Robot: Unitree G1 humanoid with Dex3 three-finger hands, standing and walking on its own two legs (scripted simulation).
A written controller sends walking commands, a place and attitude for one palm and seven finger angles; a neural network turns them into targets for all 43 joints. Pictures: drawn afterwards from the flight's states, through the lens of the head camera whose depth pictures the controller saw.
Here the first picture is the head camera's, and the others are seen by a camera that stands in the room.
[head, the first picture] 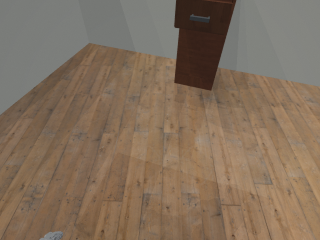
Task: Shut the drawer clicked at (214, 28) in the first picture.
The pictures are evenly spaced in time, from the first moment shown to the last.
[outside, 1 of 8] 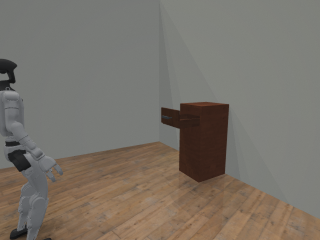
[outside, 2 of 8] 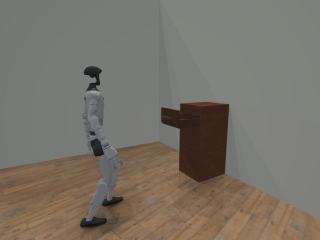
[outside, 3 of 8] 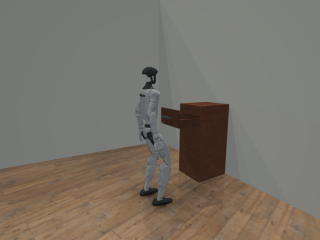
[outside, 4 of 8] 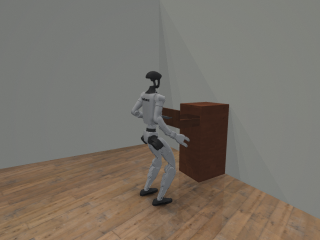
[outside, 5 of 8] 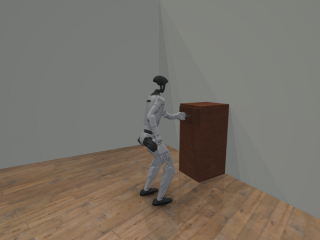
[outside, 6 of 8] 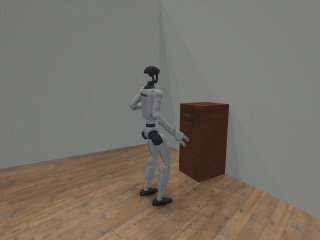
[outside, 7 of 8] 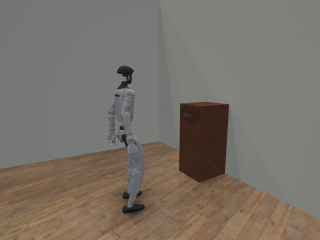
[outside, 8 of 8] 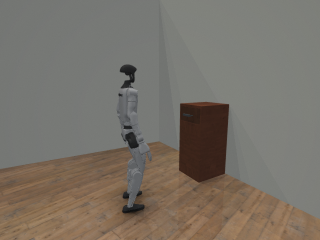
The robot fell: no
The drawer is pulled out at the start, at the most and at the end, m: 0.30 0.30 0.00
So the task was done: yes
